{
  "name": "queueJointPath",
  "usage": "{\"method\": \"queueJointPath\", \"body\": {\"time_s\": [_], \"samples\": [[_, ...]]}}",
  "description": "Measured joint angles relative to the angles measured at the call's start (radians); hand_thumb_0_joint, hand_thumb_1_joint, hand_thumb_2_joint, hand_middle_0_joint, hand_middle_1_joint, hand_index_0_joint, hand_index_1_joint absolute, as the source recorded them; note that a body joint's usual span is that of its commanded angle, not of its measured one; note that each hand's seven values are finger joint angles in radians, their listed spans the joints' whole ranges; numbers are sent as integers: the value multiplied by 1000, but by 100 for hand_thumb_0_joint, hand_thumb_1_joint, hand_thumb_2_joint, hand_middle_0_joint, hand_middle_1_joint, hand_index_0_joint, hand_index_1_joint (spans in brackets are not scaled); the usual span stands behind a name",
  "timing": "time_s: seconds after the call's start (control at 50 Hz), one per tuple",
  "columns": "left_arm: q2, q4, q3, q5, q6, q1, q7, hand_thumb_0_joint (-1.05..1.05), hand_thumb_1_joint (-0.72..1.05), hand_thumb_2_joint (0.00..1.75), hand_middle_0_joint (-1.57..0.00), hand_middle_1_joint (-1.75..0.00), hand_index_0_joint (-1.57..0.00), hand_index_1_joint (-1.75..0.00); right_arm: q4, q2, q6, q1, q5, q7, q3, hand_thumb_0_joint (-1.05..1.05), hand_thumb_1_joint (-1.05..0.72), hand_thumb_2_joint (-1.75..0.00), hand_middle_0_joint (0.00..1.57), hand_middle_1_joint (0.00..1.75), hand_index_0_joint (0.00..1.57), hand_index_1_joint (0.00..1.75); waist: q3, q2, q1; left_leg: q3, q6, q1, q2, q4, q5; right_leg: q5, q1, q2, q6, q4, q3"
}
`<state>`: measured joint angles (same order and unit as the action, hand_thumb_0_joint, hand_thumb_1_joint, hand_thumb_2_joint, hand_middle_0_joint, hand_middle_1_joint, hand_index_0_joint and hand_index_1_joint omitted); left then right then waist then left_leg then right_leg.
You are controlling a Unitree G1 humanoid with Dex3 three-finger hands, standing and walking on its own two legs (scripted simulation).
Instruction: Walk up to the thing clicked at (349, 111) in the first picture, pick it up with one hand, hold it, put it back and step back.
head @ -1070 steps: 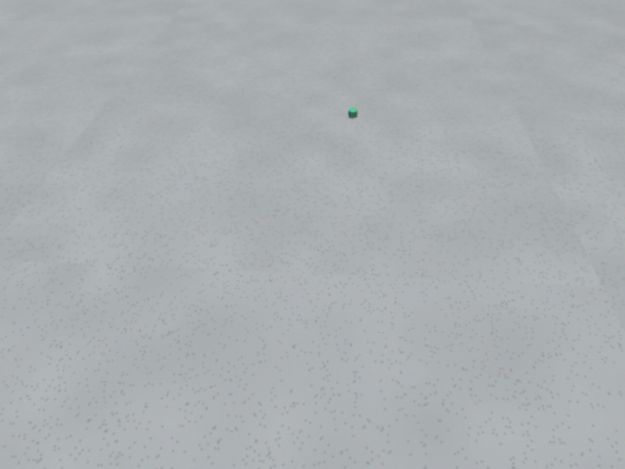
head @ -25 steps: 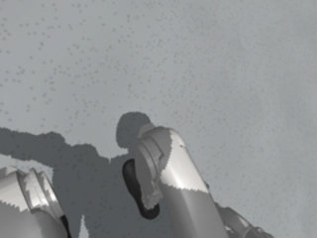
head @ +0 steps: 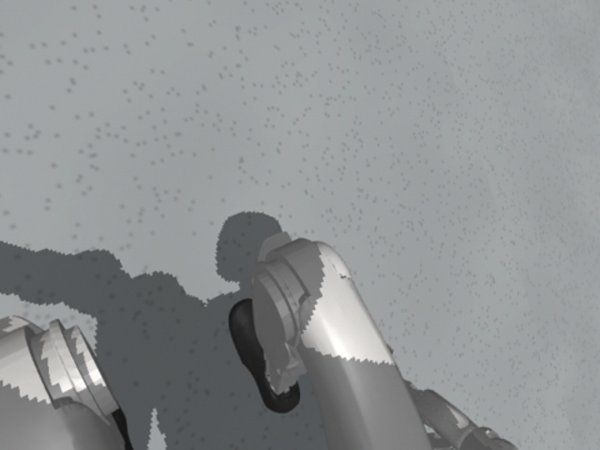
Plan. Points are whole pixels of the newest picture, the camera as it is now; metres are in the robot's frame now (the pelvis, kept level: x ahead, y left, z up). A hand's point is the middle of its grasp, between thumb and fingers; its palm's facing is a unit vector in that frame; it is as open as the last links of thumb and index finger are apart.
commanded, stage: close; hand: left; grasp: from above
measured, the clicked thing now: out of the picture +0.44 +0.35 -0.29
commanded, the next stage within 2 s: settle in 0.58 s
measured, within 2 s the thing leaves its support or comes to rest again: leaves its support in 1.02 s
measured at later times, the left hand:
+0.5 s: hand out of the picture +0.43 +0.34 -0.26, palm faces -0.44 -0.17 -0.88, open 7.5 cm
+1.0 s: hand out of the picture +0.43 +0.35 -0.25, palm faces -0.42 -0.17 -0.89, open 6.6 cm
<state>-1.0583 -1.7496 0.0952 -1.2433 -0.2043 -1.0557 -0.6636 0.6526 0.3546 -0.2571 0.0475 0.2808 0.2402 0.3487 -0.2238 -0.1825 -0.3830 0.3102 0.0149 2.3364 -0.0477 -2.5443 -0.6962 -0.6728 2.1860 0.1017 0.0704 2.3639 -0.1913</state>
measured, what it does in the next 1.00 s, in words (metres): stands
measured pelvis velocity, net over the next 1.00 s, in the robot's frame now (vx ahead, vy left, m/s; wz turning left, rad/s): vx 0.00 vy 0.00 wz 0.00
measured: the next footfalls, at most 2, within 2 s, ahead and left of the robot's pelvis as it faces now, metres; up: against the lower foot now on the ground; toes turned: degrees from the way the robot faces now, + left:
none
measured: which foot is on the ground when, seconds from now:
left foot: down 0.00-1.00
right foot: down 0.00-1.00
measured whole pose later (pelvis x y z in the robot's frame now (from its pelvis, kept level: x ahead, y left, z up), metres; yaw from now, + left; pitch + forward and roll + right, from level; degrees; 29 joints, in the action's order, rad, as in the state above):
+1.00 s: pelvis +0.00 +0.00 +0.00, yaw +0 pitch +26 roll -15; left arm -1.04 -1.68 0.11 -1.23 -0.19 -1.03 -0.59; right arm 0.64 0.34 -0.23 0.08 0.27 0.23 0.34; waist -0.19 -0.16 -0.37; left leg 0.30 0.01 2.34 -0.04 -2.54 -0.69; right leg -0.67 2.19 0.10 0.07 2.36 -0.19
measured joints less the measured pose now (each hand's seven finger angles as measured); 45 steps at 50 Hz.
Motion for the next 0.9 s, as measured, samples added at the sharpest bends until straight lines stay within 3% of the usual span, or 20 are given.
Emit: {"method": "queueJointPath", "body": {"time_s": [0.3, 0.48, 0.76, 0.9], "samples": [[-7, 20, -12, 44, -14, 12, 47, 0, 27, 43, -60, -69, -63, -61, -14, -1, 18, 12, -5, 0, 15, 1, -90, -90, 20, 30, 20, 30, -5, 12, 3, 1, 3, -8, -3, 7, -8, -5, -5, 0, -1, -6, -2], [5, 23, -8, 28, -33, 31, 37, 0, 39, 38, -67, -62, -74, -56, -14, -13, 31, 10, -2, -5, 19, 1, -90, -90, 20, 30, 20, 30, -1, 14, 12, 3, 3, -12, -4, 6, -6, -1, -8, 2, 0, -7, -3], [2, -8, -18, 8, -23, 14, 11, -3, 42, 29, -74, -53, -91, -50, -10, -8, 27, 5, 3, -14, 18, 1, -91, -90, 20, 30, 20, 30, 10, 7, 5, 0, -6, -6, -4, 2, 0, 3, -7, 3, 5, -6, 0], [9, 14, -15, 9, -4, 9, 40, -3, 41, 26, -79, -49, -96, -44, -15, -7, 22, 17, -7, -11, 12, 1, -92, -90, 20, 30, 20, 30, 17, 8, 4, -4, -6, -1, -1, 4, 3, 2, -4, -1, 2, -6, 2]]}}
